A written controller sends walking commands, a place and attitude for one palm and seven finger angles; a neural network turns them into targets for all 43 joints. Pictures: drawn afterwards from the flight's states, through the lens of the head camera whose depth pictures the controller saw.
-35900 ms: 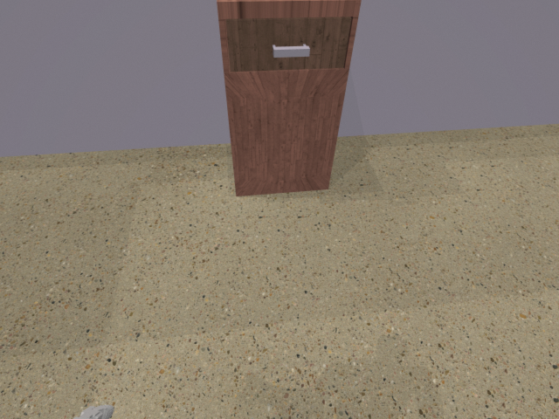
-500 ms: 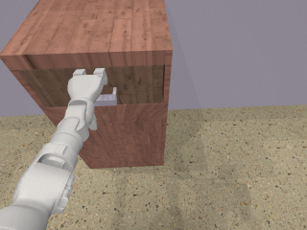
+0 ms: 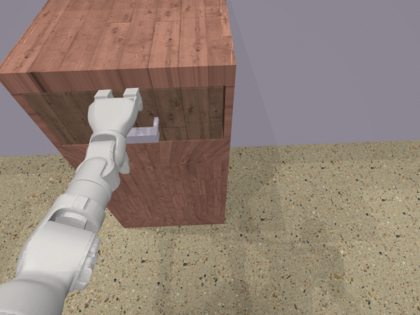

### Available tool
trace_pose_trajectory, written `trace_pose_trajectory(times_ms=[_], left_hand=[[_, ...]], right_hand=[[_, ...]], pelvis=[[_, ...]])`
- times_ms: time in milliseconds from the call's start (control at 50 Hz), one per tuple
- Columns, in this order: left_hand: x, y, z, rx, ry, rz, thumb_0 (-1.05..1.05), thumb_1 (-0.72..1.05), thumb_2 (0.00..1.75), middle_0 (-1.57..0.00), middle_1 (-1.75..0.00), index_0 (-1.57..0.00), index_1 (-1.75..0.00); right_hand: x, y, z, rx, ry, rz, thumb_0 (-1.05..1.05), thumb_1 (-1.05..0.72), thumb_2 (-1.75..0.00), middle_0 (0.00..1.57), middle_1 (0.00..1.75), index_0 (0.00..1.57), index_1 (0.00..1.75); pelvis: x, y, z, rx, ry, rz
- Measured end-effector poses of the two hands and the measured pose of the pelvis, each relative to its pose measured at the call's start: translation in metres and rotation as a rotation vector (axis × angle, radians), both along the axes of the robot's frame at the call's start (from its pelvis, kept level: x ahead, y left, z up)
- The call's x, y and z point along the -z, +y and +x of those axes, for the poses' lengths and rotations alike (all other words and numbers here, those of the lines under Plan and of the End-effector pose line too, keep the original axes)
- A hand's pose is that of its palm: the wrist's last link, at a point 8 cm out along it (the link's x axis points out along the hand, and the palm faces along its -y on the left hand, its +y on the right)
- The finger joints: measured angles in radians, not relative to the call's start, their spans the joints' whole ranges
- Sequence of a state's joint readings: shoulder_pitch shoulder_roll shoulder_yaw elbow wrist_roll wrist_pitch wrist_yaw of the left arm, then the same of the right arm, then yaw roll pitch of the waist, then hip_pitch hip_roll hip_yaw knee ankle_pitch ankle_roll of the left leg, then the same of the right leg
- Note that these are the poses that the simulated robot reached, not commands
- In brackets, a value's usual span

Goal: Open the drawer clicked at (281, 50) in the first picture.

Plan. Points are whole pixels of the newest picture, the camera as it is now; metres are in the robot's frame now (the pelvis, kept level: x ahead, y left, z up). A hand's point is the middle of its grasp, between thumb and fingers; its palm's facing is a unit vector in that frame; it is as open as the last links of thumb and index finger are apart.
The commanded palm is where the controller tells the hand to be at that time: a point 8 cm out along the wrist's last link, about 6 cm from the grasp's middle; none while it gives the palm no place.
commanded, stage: re-aim the fingers above the handle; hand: left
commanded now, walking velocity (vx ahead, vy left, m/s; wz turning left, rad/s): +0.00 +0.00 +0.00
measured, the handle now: (132, 128) +0.54 +0.18 +0.00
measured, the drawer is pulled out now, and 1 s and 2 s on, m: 0.00 0.00 0.00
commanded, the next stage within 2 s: lower the fingers behind the handle in 0.56 s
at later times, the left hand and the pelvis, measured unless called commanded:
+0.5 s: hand (107, 130) +0.48 +0.21 +0.06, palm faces +0.02 +0.03 -1.00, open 13.9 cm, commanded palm +0.45 +0.19 +0.12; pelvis +0.01 -0.01 +0.00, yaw +0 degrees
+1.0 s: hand (117, 144) +0.47 +0.19 +0.03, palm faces -0.04 +0.04 -1.00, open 13.9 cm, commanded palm +0.44 +0.17 +0.10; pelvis +0.00 +0.00 +0.00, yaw +0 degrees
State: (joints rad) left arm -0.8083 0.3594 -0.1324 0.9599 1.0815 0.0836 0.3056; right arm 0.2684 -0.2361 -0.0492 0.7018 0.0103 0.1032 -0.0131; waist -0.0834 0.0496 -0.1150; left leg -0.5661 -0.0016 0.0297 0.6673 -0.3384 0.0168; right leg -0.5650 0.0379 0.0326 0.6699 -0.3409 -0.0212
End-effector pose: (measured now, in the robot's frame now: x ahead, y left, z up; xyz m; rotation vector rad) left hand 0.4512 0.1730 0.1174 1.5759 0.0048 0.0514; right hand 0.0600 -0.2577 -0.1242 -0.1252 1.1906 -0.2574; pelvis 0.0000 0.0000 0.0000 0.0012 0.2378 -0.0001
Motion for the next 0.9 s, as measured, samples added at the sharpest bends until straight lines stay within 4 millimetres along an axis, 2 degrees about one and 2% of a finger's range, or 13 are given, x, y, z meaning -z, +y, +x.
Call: trace_pose_trajectory(times_ms=[120, 220, 320, 380, 440, 500, 540, 600, 660, 720, 760, 820, 900], left_hand=[[0.001, 0.016, 0.0, -0.065, 0.094, 0.008, 0.0, -0.49, 0.3, -0.32, -1.2, -0.32, -1.2], [0.006, -0.001, -0.007, 0.053, 0.135, -0.038, 0.0, -0.49, 0.3, -0.32, -1.2, -0.32, -1.2], [0.009, -0.015, -0.007, 0.146, 0.072, -0.069, 0.0, -0.49, 0.3, -0.32, -1.2, -0.32, -1.2], [0.007, -0.007, -0.001, 0.108, 0.009, -0.051, 0.0, -0.49, 0.3, -0.32, -1.2, -0.32, -1.2], [0.002, 0.012, 0.004, 0.018, -0.025, -0.014, 0.0, -0.49, 0.3, -0.32, -1.2, -0.32, -1.2], [0.0, 0.03, 0.005, -0.074, 0.005, 0.024, 0.0, -0.49, 0.3, -0.32, -1.2, -0.32, -1.2], [0.002, 0.035, 0.004, -0.106, 0.057, 0.03, 0.0, -0.49, 0.3, -0.32, -1.2, -0.32, -1.2], [0.008, 0.027, 0.001, -0.073, 0.139, 0.004, 0.0, -0.49, 0.3, -0.32, -1.2, -0.32, -1.2], [0.013, 0.002, -0.002, 0.055, 0.174, -0.044, 0.0, -0.49, 0.3, -0.32, -1.2, -0.32, -1.2], [0.013, -0.026, -0.004, 0.196, 0.135, -0.075, 0.0, -0.49, 0.3, -0.32, -1.2, -0.32, -1.2], [0.011, -0.036, -0.003, 0.239, 0.078, -0.093, 0.0, -0.49, 0.3, -0.32, -1.2, -0.32, -1.2], [0.012, -0.035, 0.002, 0.198, -0.014, -0.103, 0.0, -0.49, 0.3, -0.32, -1.2, -0.32, -1.2], [0.02, -0.01, 0.005, 0.033, -0.051, -0.011, 0.01, -0.49, 0.3, -0.32, -1.2, -0.32, -1.2]], right_hand=[[-0.001, -0.002, -0.003, 0.004, 0.019, 0.002, 0.0, -0.91, -0.9, 0.21, 0.3, 0.2, 0.3], [-0.006, -0.011, -0.002, -0.003, 0.026, -0.033, 0.0, -0.91, -0.9, 0.21, 0.3, 0.2, 0.3], [-0.008, -0.018, 0.002, -0.004, 0.011, -0.06, 0.0, -0.91, -0.9, 0.2, 0.3, 0.2, 0.3], [-0.007, -0.019, 0.004, -0.001, 0.003, -0.06, 0.0, -0.91, -0.9, 0.2, 0.3, 0.2, 0.3], [-0.004, -0.017, 0.003, 0.001, 0.009, -0.045, 0.0, -0.91, -0.9, 0.2, 0.3, 0.2, 0.3], [-0.001, -0.012, 0.001, 0.004, 0.024, -0.021, 0.0, -0.91, -0.9, 0.2, 0.3, 0.2, 0.3], [0.0, -0.009, 0.0, 0.003, 0.036, -0.008, 0.0, -0.91, -0.9, 0.2, 0.3, 0.2, 0.3], [-0.001, -0.006, 0.001, -0.003, 0.05, -0.009, 0.0, -0.91, -0.9, 0.2, 0.3, 0.2, 0.3], [-0.004, -0.005, 0.005, -0.009, 0.044, -0.029, 0.0, -0.91, -0.9, 0.21, 0.3, 0.2, 0.3], [-0.005, -0.005, 0.009, -0.009, 0.02, -0.045, 0.0, -0.91, -0.9, 0.21, 0.3, 0.2, 0.3], [-0.005, -0.004, 0.011, -0.008, 0.005, -0.046, 0.0, -0.91, -0.9, 0.2, 0.3, 0.2, 0.3], [-0.001, -0.001, 0.011, -0.01, -0.005, -0.032, 0.0, -0.91, -0.9, 0.2, 0.3, 0.2, 0.3], [0.006, 0.004, 0.005, -0.011, 0.014, 0.006, 0.0, -0.91, -0.9, 0.2, 0.3, 0.2, 0.3]], pelvis=[[-0.003, -0.005, 0.004, -0.009, -0.005, 0.0], [-0.003, -0.007, 0.007, -0.021, -0.016, -0.003], [-0.001, -0.007, 0.006, -0.018, -0.011, -0.003], [0.001, -0.007, 0.005, -0.011, 0.002, -0.002], [0.001, -0.007, 0.005, -0.003, 0.015, -0.001], [0.0, -0.006, 0.007, -0.004, 0.019, -0.002], [-0.001, -0.005, 0.009, -0.012, 0.015, -0.004], [-0.002, -0.004, 0.012, -0.025, 0.003, -0.007], [-0.003, -0.002, 0.013, -0.032, -0.007, -0.008], [-0.001, 0.001, 0.012, -0.028, -0.005, -0.009], [0.001, 0.002, 0.011, -0.02, 0.002, -0.007], [0.004, 0.003, 0.007, -0.004, 0.021, -0.003], [0.006, 0.002, 0.004, 0.01, 0.044, -0.001]])
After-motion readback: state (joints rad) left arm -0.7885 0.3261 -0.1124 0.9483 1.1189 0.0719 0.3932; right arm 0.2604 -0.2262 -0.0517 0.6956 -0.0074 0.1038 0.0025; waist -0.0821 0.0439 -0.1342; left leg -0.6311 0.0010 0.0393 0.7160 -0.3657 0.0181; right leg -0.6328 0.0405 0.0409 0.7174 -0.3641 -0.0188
